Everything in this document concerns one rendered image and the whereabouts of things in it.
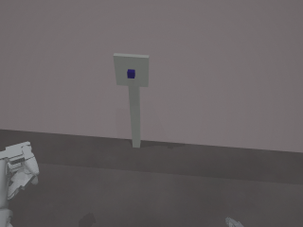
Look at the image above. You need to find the button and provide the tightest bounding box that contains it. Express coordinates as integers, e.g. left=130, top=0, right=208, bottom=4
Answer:
left=127, top=69, right=135, bottom=79

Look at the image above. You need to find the panel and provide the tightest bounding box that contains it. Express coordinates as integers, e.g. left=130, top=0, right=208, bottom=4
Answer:
left=113, top=53, right=150, bottom=148

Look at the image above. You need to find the right robot hand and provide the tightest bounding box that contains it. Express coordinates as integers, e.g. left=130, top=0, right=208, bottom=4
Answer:
left=224, top=217, right=243, bottom=227

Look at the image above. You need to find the left robot hand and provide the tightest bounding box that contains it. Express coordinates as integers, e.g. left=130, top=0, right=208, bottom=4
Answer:
left=0, top=141, right=40, bottom=209

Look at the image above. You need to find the left robot forearm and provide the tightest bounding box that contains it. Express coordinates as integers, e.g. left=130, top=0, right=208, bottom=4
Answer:
left=0, top=208, right=13, bottom=227

